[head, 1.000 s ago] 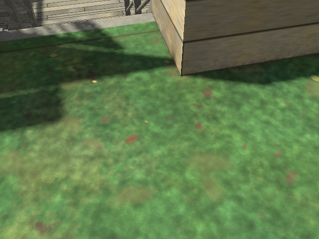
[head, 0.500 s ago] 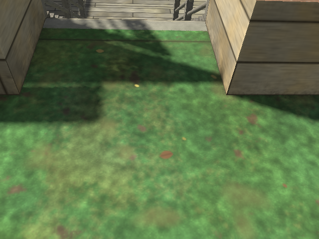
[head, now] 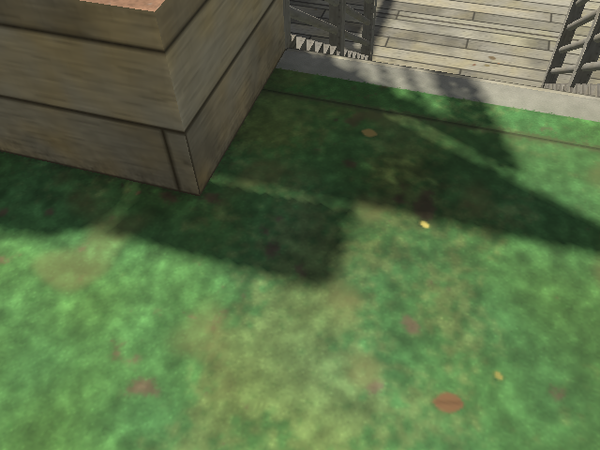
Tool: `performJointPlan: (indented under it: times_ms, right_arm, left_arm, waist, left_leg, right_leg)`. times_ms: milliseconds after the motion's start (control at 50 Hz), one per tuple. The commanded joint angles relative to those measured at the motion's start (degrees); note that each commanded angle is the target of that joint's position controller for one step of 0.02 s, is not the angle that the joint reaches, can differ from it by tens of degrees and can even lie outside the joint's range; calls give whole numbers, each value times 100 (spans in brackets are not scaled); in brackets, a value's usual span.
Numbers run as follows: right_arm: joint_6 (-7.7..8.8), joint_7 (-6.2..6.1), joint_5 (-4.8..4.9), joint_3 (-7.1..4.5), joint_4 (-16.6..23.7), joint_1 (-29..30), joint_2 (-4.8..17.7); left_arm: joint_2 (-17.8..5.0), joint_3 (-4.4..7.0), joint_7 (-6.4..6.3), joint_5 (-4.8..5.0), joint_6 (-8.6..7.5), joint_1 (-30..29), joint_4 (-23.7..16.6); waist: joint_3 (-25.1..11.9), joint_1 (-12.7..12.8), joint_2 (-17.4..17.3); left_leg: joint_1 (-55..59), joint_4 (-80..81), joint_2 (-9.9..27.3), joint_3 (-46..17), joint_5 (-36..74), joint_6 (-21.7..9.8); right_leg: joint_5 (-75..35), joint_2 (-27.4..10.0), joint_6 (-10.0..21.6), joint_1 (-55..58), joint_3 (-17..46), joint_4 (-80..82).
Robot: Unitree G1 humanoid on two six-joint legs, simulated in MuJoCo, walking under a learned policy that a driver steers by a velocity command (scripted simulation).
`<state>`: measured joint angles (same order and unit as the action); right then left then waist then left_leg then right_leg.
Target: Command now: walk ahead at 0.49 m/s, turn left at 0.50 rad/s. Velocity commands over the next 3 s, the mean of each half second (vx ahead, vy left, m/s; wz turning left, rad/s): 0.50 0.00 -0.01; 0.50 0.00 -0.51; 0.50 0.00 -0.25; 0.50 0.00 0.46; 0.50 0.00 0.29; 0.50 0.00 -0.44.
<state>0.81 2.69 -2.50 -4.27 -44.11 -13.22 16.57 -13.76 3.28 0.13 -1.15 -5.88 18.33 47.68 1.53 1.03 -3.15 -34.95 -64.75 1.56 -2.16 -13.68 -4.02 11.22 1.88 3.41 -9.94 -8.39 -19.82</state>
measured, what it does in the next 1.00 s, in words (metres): walks ahead, turning right: left foot, then right foot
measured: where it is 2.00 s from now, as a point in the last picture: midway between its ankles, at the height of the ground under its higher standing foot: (412, 253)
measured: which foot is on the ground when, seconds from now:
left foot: up 0.00-0.26, down 0.28-0.78, up 0.80-1.00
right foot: down 0.00-0.28, up 0.30-0.78, down 0.80-1.00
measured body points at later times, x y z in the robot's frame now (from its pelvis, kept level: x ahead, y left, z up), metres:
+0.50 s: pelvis +0.27 +0.05 +0.00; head +0.29 +0.06 +0.45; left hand +0.33 +0.31 -0.14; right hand +0.30 -0.21 -0.12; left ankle +0.25 +0.12 -0.74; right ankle +0.28 -0.10 -0.66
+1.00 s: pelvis +0.52 -0.04 +0.00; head +0.55 -0.06 +0.44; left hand +0.67 +0.20 -0.13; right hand +0.55 -0.33 -0.13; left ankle +0.58 +0.11 -0.66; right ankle +0.52 -0.08 -0.74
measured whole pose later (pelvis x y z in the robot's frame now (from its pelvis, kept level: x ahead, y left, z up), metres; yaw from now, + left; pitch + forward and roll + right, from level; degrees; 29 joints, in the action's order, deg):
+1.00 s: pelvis +0.52 -0.04 +0.00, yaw -21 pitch +1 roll +0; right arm 3.3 0.4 -2.5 -2.2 -45.8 -10.0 13.8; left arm -15.1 4.3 0.5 -0.1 -2.1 17.0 49.8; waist 3.5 0.7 -1.0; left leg -31.5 -64.7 6.1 -1.2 -17.4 1.1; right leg 10.2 8.0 8.4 -13.1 -1.1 -22.8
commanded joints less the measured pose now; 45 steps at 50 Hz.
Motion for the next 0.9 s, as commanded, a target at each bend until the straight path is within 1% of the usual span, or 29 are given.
performJointPlan:
  times_ms: [20, 80, 120, 160, 200, 220, 240, 260, 280, 300, 320, 340, 360, 400, 420, 480, 560, 600, 660, 700, 720, 760, 780, 800, 820, 840, 860, 880, 900]
  right_arm:
    - [10, 82, -6, 66, 397, 90, -47]
    - [74, 117, 25, 171, 524, 644, -175]
    - [104, 151, 25, 228, 641, 1122, -198]
    - [125, 142, 16, 258, 734, 1459, -183]
    - [163, 78, -6, 252, 751, 1548, -109]
    - [198, 37, -15, 239, 696, 1401, -67]
    - [253, -11, -29, 199, 527, 920, 10]
    - [340, -81, -90, 120, 190, -20, 185]
    - [399, -180, -226, -16, -34, -1069, 643]
    - [383, -262, -216, -146, -65, -1335, 1202]
    - [318, -295, -7, -145, -59, -1323, 969]
    - [338, -287, 39, -27, -109, -820, 615]
    - [383, -252, 63, 50, -118, -479, 288]
    - [456, -266, 115, 130, -176, -198, -25]
    - [506, -273, 121, 138, -218, -227, -61]
    - [627, -303, 178, 89, -401, -442, 50]
    - [625, -323, 139, 108, -605, -696, -5]
    - [624, -336, 136, 93, -661, -766, 98]
    - [584, -384, 129, 45, -802, -1045, 310]
    - [518, -415, 119, 26, -889, -1159, 397]
    - [483, -433, 110, 11, -907, -1151, 472]
    - [378, -458, 87, -45, -922, -1096, 678]
    - [314, -448, 106, -66, -893, -1053, 762]
    - [298, -426, 95, -41, -776, -1047, 687]
    - [335, -300, 161, 110, -373, -1297, -72]
    - [423, -264, 154, 23, -150, -592, 406]
    - [502, -241, 206, 46, -6, -132, 379]
    - [568, -258, 207, 81, -44, -159, 340]
    - [541, -277, 138, 72, -110, -208, 313]
  left_arm:
    - [-404, 46, 38, -5, -145, 174, -162]
    - [-437, 24, 70, -2, -134, 319, -25]
    - [-548, 28, 52, 26, -108, 500, 76]
    - [-634, 23, 33, 50, -45, 840, 279]
    - [-752, 30, 16, 35, 44, 1027, 433]
    - [-818, 36, 3, 26, 83, 1050, 489]
    - [-874, 39, -6, 32, 115, 1052, 544]
    - [-844, 17, -6, 73, 138, 1014, 568]
    - [-622, -61, 10, 120, 116, 881, 353]
    - [158, -237, 64, 280, 116, 1405, 118]
    - [-605, -6, -22, 163, 183, 1019, 255]
    - [-575, 27, -6, 162, 175, 595, 128]
    - [-432, 9, 12, 154, 170, 480, 150]
    - [-295, 36, 76, -6, 327, 622, 291]
    - [-200, 44, 119, -35, 403, 632, 306]
    - [-72, 64, 213, -67, 511, 208, 127]
    - [-28, 26, 283, -67, 519, -627, -186]
    - [14, -32, 333, -67, 499, -1082, -348]
    - [-74, -56, 388, -97, 500, -1586, -567]
    - [-144, -39, 384, -117, 494, -1685, -648]
    - [-186, -17, 365, -120, 495, -1615, -649]
    - [-341, 70, 309, -117, 480, -987, -505]
    - [-466, 153, 265, -128, 427, -277, -295]
    - [-886, 321, 175, -193, 389, 637, -22]
    - [-1616, 492, 96, -160, 401, 516, -92]
    - [-1639, 504, 87, 22, 471, 734, -163]
    - [-1460, 458, 28, 28, 494, 437, -94]
    - [-1128, 380, 5, 65, 471, 168, -99]
    - [-934, 326, -3, 71, 430, -99, -131]
  waist:
    - [78, -120, 654]
    - [175, -48, 686]
    - [245, 82, 710]
    - [326, 174, 704]
    - [326, 175, 717]
    - [233, 86, 770]
    - [-23, -149, 791]
    - [-554, -568, 637]
    - [-1337, -980, 208]
    - [-2148, -753, -1125]
    - [-1909, -913, -228]
    - [-1025, -634, -147]
    - [-572, -447, -80]
    - [-182, -123, -224]
    - [-149, -56, -209]
    - [48, 53, -116]
    - [326, -22, -105]
    - [415, -113, -120]
    - [511, -244, -62]
    - [496, -240, -45]
    - [397, -185, -93]
    - [-54, 116, -210]
    - [-481, 432, -113]
    - [-1043, 813, 348]
    - [-1458, 368, 1784]
    - [-1789, 665, 1127]
    - [-955, 538, 774]
    - [-473, 301, 346]
    - [-242, 52, 123]
  left_leg:
    - [-609, 302, 217, -232, 581, 57]
    - [-276, 1532, 107, 48, 1248, 69]
    - [100, 2248, 55, 415, 1340, 49]
    - [267, 2700, 74, 601, 1103, -2]
    - [407, 3057, -39, 708, 564, -87]
    - [713, 3241, -175, 745, 294, -149]
    - [1357, 3538, -347, 764, 224, -232]
    - [2647, 3873, -393, 720, 526, -372]
    - [4270, 3917, 747, -434, 34, -636]
    - [5970, 4315, 2600, -3021, 88, -1301]
    - [5348, 4591, 2442, -3098, 85, -1247]
    - [4580, 4747, 2095, -2109, 384, -1018]
    - [3864, 5006, 1834, -1481, 775, -807]
    - [3031, 5332, 1431, -626, 1027, -478]
    - [2860, 5424, 1386, -418, 1217, -459]
    - [2837, 5639, 1351, 142, 1699, -494]
    - [2857, 5686, 1198, 832, 1913, -469]
    - [2850, 5678, 1169, 1112, 2001, -425]
    - [3300, 5586, 1352, 1325, 2338, -390]
    - [3736, 5224, 1429, 1491, 3159, -334]
    - [3910, 4883, 1439, 1589, 4026, -293]
    - [4095, 3609, 1438, 1727, 5468, -236]
    - [3813, 2466, 1371, 1789, 5211, -165]
    - [2743, 817, 1207, 1799, 3742, 21]
    - [141, -1334, 107, 1607, -1373, 385]
    - [-662, -1959, -276, 233, -1665, 417]
    - [-1099, -1784, 116, 26, -997, 337]
    - [-814, -1200, 340, 59, -503, 315]
    - [-429, -766, 473, 30, -383, 336]
  right_leg:
    - [-1224, -1635, 696, 190, 1049, 1195]
    - [-1650, -1379, 568, 128, 472, 1180]
    - [-1758, -1378, 534, 137, 297, 1208]
    - [-1983, -1498, 594, 472, 470, 1129]
    - [-2727, -1623, 634, 954, 622, 773]
    - [-3422, -1635, 618, 1100, 641, 419]
    - [-4081, -1569, 563, 1153, 618, -209]
    - [-3979, -1336, 445, 777, 439, -1258]
    - [-2187, -1085, 326, -398, 319, -2792]
    - [1983, -165, 95, -2568, 175, -4772]
    - [1822, -256, 172, -2915, 939, -5286]
    - [1270, -495, 221, -3002, 1084, -5175]
    - [909, -642, 193, -2818, 1052, -4873]
    - [627, -763, 75, -2364, 1030, -4591]
    - [538, -737, 41, -2261, 1001, -4600]
    - [14, -790, -29, -2701, 951, -4518]
    - [-882, -806, -78, -3057, 812, -3591]
    - [-1269, -737, -26, -2805, 603, -2801]
    - [-1092, -637, 159, -2617, 282, -2111]
    - [-658, -484, 340, -2488, 105, -1841]
    - [-370, -316, 452, -2268, -19, -1765]
    - [286, 124, 714, -1472, -197, -1654]
    - [269, 340, 871, -545, -148, -1290]
    - [618, -99, 1127, 893, 715, -953]
    - [778, -1881, 1975, 2596, 3772, -509]
    - [744, -2154, 2184, 2790, 5291, 367]
    - [301, -2063, 1982, 2281, 4302, 428]
    - [-467, -1860, 1745, 1467, 3677, 463]
    - [-1076, -1546, 1514, 874, 3191, 496]
Next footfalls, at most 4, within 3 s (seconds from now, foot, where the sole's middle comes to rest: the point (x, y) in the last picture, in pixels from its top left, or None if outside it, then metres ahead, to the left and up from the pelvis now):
0.28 left None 0.29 0.13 -0.78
0.80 right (373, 415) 0.56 -0.10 -0.78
1.36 left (361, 280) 0.93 -0.09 -0.78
1.88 right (454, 229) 1.10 -0.36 -0.78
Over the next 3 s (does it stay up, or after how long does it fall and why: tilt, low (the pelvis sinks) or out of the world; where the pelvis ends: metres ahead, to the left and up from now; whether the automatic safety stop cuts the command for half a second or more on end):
stays up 1.53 -0.31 -0.03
